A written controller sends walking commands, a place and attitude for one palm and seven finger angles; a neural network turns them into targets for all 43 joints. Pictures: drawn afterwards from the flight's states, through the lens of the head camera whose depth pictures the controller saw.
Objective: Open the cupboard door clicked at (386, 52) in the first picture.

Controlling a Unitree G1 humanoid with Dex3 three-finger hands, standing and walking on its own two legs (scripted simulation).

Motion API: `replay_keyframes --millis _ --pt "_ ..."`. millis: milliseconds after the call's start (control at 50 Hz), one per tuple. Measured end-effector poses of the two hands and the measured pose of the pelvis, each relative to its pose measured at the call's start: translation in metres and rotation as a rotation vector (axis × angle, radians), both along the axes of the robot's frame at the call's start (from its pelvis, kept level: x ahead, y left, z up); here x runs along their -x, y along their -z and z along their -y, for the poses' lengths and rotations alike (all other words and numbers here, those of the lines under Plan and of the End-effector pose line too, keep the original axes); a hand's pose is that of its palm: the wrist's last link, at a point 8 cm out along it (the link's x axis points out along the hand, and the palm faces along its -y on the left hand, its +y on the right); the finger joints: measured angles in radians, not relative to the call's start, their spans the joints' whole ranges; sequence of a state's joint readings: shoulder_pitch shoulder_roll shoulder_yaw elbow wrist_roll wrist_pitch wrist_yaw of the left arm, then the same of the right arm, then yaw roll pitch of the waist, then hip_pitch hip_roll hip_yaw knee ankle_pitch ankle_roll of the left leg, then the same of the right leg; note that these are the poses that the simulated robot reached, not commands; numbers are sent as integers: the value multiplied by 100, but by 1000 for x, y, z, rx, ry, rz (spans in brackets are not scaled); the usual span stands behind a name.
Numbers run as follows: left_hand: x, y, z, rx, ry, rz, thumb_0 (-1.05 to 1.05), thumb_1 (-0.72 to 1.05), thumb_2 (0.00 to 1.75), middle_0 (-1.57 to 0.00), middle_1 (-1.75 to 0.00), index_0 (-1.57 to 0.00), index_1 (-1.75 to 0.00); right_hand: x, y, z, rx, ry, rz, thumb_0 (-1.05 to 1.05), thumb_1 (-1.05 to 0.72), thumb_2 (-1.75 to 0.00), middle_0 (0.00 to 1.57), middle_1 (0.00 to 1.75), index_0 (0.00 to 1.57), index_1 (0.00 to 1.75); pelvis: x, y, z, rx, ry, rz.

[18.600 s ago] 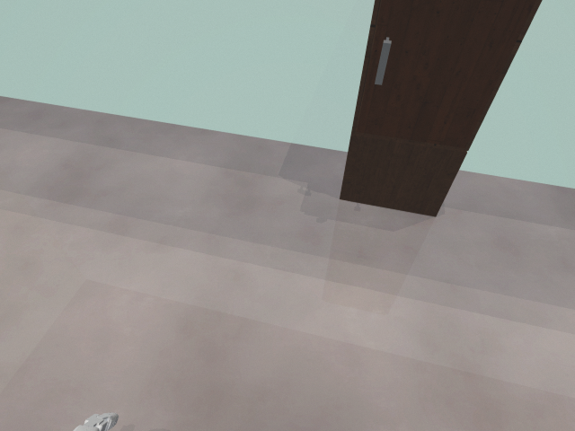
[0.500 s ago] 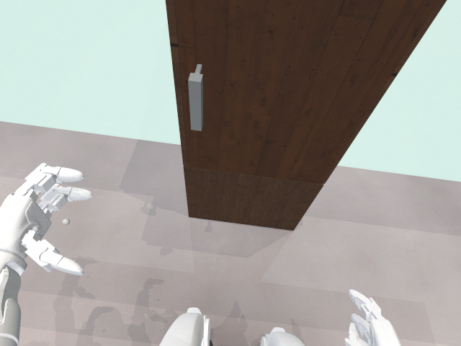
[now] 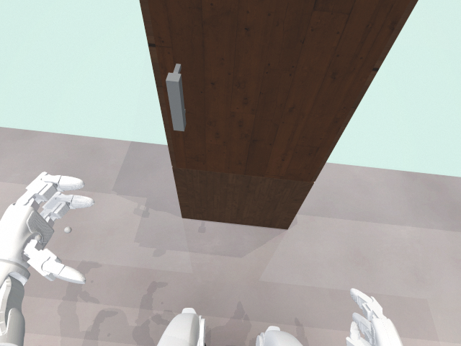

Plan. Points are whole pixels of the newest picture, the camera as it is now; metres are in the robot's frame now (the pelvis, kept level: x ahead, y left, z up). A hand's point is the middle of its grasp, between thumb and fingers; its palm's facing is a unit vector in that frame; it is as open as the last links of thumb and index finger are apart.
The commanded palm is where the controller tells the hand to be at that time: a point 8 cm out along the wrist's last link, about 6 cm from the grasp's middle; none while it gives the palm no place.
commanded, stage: move the hooked fingers beside the handle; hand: left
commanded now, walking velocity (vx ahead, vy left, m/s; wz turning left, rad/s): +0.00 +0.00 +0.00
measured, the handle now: (178, 98) +0.60 +0.15 +0.04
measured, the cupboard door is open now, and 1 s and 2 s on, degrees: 0 0 0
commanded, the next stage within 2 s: none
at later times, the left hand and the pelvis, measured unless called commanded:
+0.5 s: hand (98, 183) +0.37 +0.26 +0.05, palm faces -0.06 -1.00 -0.03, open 14.0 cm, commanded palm +0.35 +0.30 +0.05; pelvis +0.00 -0.01 -0.01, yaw -1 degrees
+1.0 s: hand (120, 148) +0.45 +0.24 +0.04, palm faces -0.04 -1.00 -0.03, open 14.0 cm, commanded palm +0.44 +0.28 +0.04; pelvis +0.00 +0.01 -0.01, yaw -2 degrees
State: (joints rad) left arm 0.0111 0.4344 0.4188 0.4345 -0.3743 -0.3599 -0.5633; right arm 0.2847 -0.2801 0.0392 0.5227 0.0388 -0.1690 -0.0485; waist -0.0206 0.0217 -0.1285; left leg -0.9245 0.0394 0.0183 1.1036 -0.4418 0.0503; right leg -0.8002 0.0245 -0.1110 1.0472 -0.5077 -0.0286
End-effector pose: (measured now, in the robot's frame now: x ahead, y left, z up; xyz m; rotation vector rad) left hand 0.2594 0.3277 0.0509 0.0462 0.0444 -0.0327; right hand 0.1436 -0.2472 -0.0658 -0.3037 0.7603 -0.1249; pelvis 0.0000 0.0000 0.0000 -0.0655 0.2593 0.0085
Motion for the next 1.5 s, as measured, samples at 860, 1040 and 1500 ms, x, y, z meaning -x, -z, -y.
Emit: replay_keyframes --millis 860,1040,1500 --pt "-146 8 34 28 24 6 -1 -50 30 -30 -120 -30 -120 69 29 10 30 153 -289 1 -90 -89 20 30 21 30 -6 8 -8 1 21 -78" --pt "-176 5 33 13 4 22 -1 -49 30 -30 -120 -30 -120 88 36 7 26 178 -375 1 -90 -89 20 30 21 30 -5 12 -12 4 30 -104" --pt "-250 4 59 14 -6 4 -1 -50 30 -30 -120 -30 -120 153 47 15 34 283 -590 1 -90 -89 20 30 21 30 -3 26 -3 13 43 -181"
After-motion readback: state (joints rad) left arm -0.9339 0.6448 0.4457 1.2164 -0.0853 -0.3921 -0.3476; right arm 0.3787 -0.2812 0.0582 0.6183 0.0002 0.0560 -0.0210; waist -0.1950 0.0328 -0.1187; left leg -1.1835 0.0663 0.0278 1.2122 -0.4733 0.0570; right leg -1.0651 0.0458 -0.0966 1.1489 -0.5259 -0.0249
